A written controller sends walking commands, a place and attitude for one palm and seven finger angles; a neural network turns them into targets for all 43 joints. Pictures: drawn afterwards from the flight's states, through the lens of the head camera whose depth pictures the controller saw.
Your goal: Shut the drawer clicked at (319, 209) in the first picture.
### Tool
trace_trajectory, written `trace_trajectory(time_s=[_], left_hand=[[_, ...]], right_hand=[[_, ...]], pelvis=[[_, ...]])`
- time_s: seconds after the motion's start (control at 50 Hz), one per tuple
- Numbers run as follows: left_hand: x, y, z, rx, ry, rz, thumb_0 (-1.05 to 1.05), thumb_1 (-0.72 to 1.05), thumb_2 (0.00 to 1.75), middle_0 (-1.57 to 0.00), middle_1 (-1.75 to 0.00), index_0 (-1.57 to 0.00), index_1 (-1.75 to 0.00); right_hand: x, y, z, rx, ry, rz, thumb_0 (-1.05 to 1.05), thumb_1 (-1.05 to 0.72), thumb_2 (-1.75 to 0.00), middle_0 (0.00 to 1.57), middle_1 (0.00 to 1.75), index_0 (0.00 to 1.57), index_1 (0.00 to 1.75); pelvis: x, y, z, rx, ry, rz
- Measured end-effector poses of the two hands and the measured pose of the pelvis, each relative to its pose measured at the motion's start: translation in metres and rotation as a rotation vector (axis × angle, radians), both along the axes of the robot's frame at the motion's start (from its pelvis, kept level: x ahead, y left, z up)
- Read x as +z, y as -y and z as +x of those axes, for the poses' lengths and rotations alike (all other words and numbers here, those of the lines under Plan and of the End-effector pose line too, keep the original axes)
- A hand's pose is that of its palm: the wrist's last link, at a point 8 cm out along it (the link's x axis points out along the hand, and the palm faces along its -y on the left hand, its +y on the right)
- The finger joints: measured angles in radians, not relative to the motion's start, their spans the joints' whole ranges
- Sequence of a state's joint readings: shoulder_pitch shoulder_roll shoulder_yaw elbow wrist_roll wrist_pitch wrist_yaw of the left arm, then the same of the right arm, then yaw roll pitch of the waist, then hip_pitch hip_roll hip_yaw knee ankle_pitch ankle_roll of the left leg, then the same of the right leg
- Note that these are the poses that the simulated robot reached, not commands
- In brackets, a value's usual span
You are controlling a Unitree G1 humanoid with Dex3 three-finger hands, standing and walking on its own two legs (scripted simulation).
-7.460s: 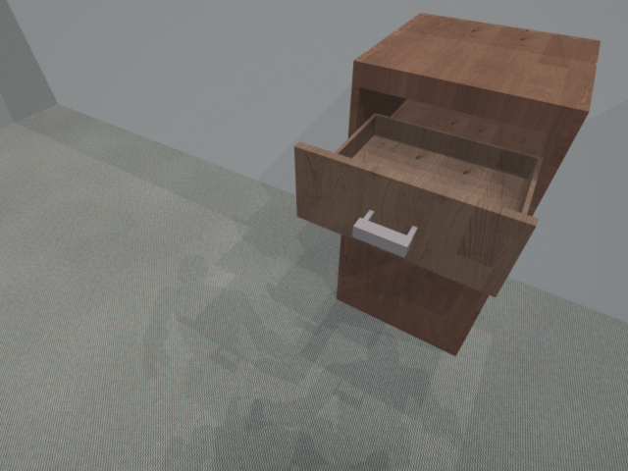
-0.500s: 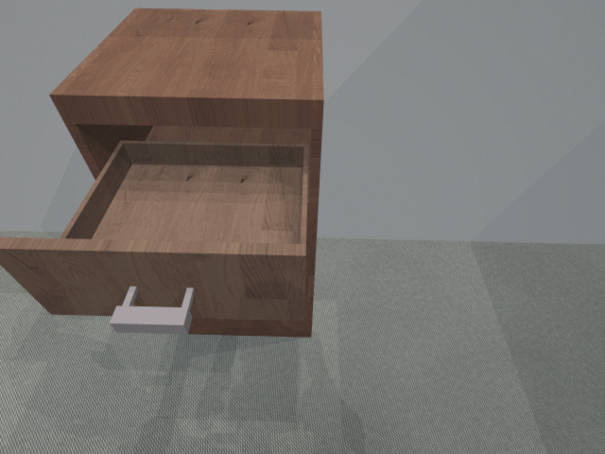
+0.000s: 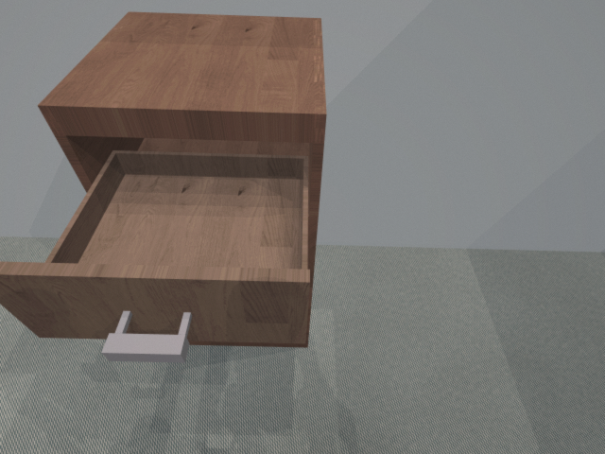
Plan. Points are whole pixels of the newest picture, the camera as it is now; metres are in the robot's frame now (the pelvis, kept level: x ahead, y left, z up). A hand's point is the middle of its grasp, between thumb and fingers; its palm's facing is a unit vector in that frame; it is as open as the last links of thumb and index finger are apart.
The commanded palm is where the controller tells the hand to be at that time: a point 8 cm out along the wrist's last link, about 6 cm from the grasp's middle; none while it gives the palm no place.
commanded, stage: come to a stop and stand still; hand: left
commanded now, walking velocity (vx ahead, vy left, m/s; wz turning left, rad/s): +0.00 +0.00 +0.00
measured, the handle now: (151, 332) +0.27 +0.23 +0.00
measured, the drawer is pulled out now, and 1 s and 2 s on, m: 0.29 0.29 0.28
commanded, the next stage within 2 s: look again from close up in 0.10 s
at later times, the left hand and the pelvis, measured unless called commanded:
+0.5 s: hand out of the picture -0.01 +0.16 -0.18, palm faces +0.02 -0.98 -0.17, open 7.4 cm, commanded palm none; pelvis +0.00 +0.00 +0.00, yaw +0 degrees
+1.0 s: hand (182, 427) +0.16 +0.16 -0.02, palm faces +0.20 -0.96 -0.19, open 6.9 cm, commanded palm +0.08 +0.20 -0.05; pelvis -0.02 -0.01 -0.01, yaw +3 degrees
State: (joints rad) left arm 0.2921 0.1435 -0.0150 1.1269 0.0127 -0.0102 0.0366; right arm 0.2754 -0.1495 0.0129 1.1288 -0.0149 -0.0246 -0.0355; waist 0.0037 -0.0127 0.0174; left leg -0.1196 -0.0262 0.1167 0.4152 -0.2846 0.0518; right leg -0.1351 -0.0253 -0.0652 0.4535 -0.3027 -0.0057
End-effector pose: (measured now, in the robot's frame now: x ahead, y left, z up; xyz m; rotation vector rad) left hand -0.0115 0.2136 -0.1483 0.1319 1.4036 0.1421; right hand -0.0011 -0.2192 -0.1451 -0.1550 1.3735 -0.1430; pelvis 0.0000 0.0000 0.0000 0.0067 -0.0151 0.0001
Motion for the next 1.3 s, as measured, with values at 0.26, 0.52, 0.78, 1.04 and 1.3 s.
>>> trace_trajectory(time_s=[0.26,0.52,0.78,1.04,1.3], left_hand=[[0.003,0.000,0.004,-0.001,-0.012,0.007,0.01,0.91,0.90,-0.20,-0.30,-0.20,-0.29],[0.003,0.010,-0.004,0.002,-0.031,-0.006,0.01,0.91,0.90,-0.20,-0.30,-0.20,-0.29],[0.003,0.021,-0.012,0.011,-0.042,-0.018,0.00,0.91,0.90,-0.20,-0.30,-0.20,-0.29],[0.135,0.011,0.145,0.046,1.008,0.068,0.03,0.94,0.90,-0.30,-0.41,-0.25,-0.40],[0.158,0.014,0.073,-0.098,1.495,0.090,0.02,0.90,0.90,-0.55,-0.68,-0.53,-0.67]], right_hand=[[-0.002,-0.007,-0.008,-0.010,-0.037,0.021,0.01,-0.92,-0.90,0.20,0.30,0.19,0.29],[-0.002,-0.010,-0.018,-0.021,-0.062,0.040,0.00,-0.91,-0.90,0.20,0.30,0.20,0.29],[-0.002,-0.007,-0.020,-0.025,-0.059,0.041,0.00,-0.91,-0.90,0.20,0.30,0.19,0.29],[0.033,0.060,0.092,0.079,0.647,-0.089,0.02,-0.92,-0.90,0.21,0.30,0.20,0.29],[0.058,0.048,0.183,0.309,0.980,-0.050,0.01,-0.91,-0.90,0.20,0.30,0.19,0.29]], pelvis=[[0.001,0.001,0.004,-0.002,0.001,0.002],[0.002,0.005,0.004,-0.003,-0.001,0.003],[0.002,0.009,0.003,-0.006,0.001,0.004],[-0.017,0.020,-0.029,0.040,-0.085,0.010],[-0.067,0.050,-0.065,0.077,-0.156,-0.020]])
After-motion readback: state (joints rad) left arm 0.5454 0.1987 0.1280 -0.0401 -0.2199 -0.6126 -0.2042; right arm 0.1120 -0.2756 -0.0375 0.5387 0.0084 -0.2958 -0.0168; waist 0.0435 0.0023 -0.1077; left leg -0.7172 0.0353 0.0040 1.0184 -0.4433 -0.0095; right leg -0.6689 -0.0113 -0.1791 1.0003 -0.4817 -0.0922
